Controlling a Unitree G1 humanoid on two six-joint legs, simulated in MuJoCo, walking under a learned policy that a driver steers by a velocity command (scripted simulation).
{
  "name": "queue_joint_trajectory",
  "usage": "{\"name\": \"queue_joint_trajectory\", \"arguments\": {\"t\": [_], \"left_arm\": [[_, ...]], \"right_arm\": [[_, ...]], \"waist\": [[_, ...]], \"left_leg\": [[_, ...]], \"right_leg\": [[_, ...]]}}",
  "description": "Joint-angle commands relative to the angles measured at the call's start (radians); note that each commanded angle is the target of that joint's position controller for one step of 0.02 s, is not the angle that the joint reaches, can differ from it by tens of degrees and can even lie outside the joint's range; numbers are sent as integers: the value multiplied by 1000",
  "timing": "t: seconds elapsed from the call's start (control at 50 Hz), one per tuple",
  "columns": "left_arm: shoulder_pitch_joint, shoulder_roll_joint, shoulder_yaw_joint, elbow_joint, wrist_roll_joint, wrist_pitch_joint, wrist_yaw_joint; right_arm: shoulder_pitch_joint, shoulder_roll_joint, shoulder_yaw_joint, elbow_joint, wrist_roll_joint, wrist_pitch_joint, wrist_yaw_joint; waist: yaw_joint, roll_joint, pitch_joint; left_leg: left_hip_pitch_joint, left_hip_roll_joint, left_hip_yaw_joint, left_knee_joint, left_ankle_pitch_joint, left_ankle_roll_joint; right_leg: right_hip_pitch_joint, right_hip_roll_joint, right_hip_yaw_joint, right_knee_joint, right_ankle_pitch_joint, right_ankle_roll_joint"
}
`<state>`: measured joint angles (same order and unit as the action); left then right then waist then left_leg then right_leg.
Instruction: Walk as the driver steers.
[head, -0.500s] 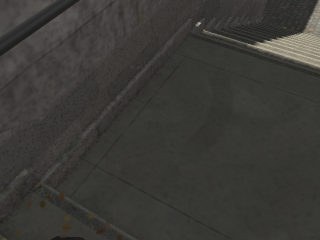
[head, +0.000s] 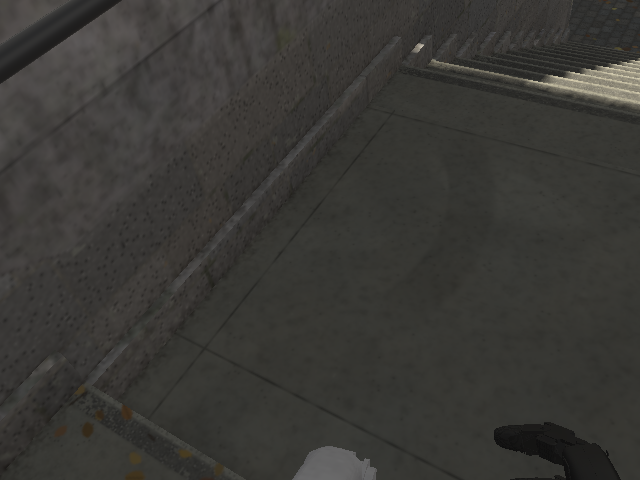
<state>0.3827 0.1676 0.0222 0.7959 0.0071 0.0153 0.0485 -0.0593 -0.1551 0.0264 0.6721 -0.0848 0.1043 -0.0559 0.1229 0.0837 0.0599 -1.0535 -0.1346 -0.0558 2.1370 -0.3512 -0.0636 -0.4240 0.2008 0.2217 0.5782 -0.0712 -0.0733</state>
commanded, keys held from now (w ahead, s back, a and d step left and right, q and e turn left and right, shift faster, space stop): e+shift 0.46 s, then shift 0.54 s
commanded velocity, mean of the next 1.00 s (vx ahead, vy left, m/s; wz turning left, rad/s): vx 0.00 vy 0.00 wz -0.61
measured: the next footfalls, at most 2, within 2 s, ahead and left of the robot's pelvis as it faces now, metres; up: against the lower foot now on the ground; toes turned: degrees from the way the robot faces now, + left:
left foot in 0.34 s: -0.03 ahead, +0.11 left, +0.15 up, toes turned -20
right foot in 0.76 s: -0.12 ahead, -0.10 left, +0.15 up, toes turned -33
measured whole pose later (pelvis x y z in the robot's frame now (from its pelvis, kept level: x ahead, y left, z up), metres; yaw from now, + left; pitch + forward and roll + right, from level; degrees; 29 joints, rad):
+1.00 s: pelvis -0.10 +0.01 +0.15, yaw -35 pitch +1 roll +1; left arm 0.22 0.13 -0.03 0.90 0.01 0.00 0.04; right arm 0.21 -0.23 -0.02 0.81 -0.04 0.07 -0.04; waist -0.02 0.06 0.05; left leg -0.49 -0.02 -0.06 1.15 -0.39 0.03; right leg -0.39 0.02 0.02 0.76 -0.39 -0.04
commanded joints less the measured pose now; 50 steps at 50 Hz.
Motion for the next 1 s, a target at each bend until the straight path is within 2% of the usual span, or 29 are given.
{"name": "queue_joint_trajectory", "arguments": {"t": [0.02,0.16,0.26,0.3,0.32,0.34,0.36,0.38,0.4,0.42,0.44,0.48,0.52,0.54,0.56,0.58,0.6,0.62,0.64,0.68,0.72,0.76,0.78,0.8,0.82,0.84,0.88,0.94,1.0], "left_arm": [[1,178,43,-102,-1,-12,23],[-22,193,65,-159,-13,-14,12],[-59,230,94,-192,-11,10,9],[-199,265,111,-249,-19,24,5],[-351,288,120,-306,-12,22,-5],[-472,285,124,-323,19,5,-4],[-411,29,48,-261,22,-25,-5],[-587,40,50,-364,25,-74,-19],[-541,98,60,-394,7,-87,-36],[-487,164,73,-344,34,-62,-37],[-447,237,91,-306,64,-17,-38],[-302,257,97,-251,52,62,-50],[-271,203,77,-225,30,95,-54],[-274,155,64,-221,18,97,-54],[-280,115,47,-208,26,103,-48],[-291,144,66,-192,16,100,-38],[-350,130,61,-208,27,100,-29],[-383,114,48,-210,23,99,-19],[-384,95,36,-216,28,98,-23],[-449,103,27,-200,11,91,-36],[-344,105,37,-140,-7,67,-44],[-108,131,46,-45,-12,35,-38],[-102,199,56,-18,-9,12,-30],[-100,191,33,-11,-13,-2,-27],[-98,173,27,-20,-31,-15,-22],[-203,161,16,-43,-13,-20,-16],[-321,109,-8,-48,7,-22,-8],[-254,104,-19,10,1,-34,-1],[-163,106,-21,77,8,-41,1]], "right_arm": [[-94,-35,-9,-114,16,-14,9],[-81,-47,-7,-138,18,-28,8],[-10,-70,-11,-172,7,-54,43],[179,-98,-3,-152,3,-55,64],[429,-158,-22,-95,13,-50,79],[873,-268,-75,26,34,-59,77],[806,-241,-61,52,110,-63,69],[688,-177,-15,15,145,-74,39],[387,-191,-16,-17,80,-98,16],[218,-175,-24,-35,40,-122,5],[114,-137,-14,-54,23,-125,6],[-25,-98,-16,-88,57,-105,-2],[42,-132,-23,-84,83,-104,6],[129,-178,-35,-65,74,-107,13],[200,-196,-45,-44,61,-93,14],[271,-230,-54,-32,53,-98,25],[355,-229,-57,-7,46,-108,24],[429,-231,-56,24,55,-111,16],[456,-233,-59,46,50,-110,14],[450,-241,-69,47,34,-111,12],[437,-264,-85,58,34,-123,22],[330,-240,-94,35,56,-131,39],[379,-195,-93,14,50,-123,31],[453,-85,-61,14,43,-108,33],[430,-116,-58,31,34,-97,27],[382,-138,-65,39,52,-82,27],[336,-119,-56,60,54,-59,22],[306,-114,-51,81,44,-38,17],[268,-114,-43,90,45,-35,12]], "waist": [[-27,-185,-105],[-14,-241,-78],[-33,-256,-165],[-145,-343,-166],[-276,-451,-157],[-502,-285,-126],[-488,202,54],[-420,257,207],[-188,177,258],[-87,154,241],[-42,108,188],[72,20,136],[51,-123,68],[17,-142,14],[-13,-146,-6],[-63,-112,-23],[-112,-55,5],[-137,2,16],[-134,60,-5],[-167,130,-51],[-142,191,-82],[-35,95,-147],[-79,-118,-152],[-168,-248,-162],[-127,-201,-224],[-151,-213,-189],[-188,-209,-157],[-168,-187,-159],[-145,-229,-125]], "left_leg": [[-206,-17,13,-20,-17,-25],[-101,-52,67,-69,-116,22],[167,-67,108,-163,-239,67],[661,-70,171,-663,-389,138],[1150,-98,182,-885,-537,210],[1598,-72,74,-1016,-606,248],[1307,161,-299,-1159,-888,233],[926,440,-799,-1600,-546,184],[609,495,-1074,-1851,-520,274],[396,472,-918,-1833,-614,322],[242,422,-731,-1761,-526,351],[17,373,-364,-1638,-322,297],[88,311,-178,-1508,-252,244],[222,304,-140,-1462,-244,236],[345,292,-108,-1405,-200,223],[481,289,-43,-1398,-33,193],[567,297,-42,-1386,59,198],[677,313,-45,-1425,358,219],[761,306,-17,-1444,418,217],[806,325,40,-1472,459,219],[790,339,91,-1445,558,213],[759,326,106,-1223,584,200],[603,256,113,-983,281,150],[317,159,39,-883,-273,117],[371,180,-56,-922,-245,99],[403,166,-53,-927,-181,91],[543,152,-28,-929,-36,92],[612,109,-7,-890,30,94],[579,100,7,-1076,-99,84]], "right_leg": [[328,-202,454,-225,-347,-16],[317,-199,507,-356,-413,-70],[286,-200,458,-480,-374,-125],[10,-132,274,-649,-365,-15],[-364,-83,209,-728,-463,59],[-801,-59,269,-395,-845,100],[-1007,44,192,456,-961,25],[-1211,8,189,574,-822,46],[-1078,-31,179,626,-612,77],[-896,-40,134,816,-442,113],[-714,-12,73,1051,-333,147],[-447,-26,-62,1336,-98,158],[-379,-44,-133,1348,89,135],[-396,-56,-151,1333,148,124],[-451,-65,-156,1290,159,117],[-455,-62,-171,1259,120,110],[-515,-71,-178,1197,77,118],[-533,-92,-209,1097,-29,125],[-509,-139,-229,905,-80,126],[-333,-167,-286,611,-206,129],[-95,-136,-341,409,-361,116],[206,-131,-300,86,-188,81],[312,-235,-82,72,264,34],[393,-442,250,120,761,-88],[330,-513,339,-18,555,-152],[234,-510,315,-77,350,-182],[83,-438,135,-36,347,-174],[52,-413,57,-44,343,-179],[167,-392,14,-55,387,-167]]}}
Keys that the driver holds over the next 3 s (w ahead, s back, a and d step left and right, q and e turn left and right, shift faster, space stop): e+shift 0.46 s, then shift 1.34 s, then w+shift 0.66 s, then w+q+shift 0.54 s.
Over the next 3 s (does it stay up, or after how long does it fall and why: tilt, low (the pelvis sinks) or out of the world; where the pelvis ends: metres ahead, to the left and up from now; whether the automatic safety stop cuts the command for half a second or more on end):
stays up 0.54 -0.30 -0.15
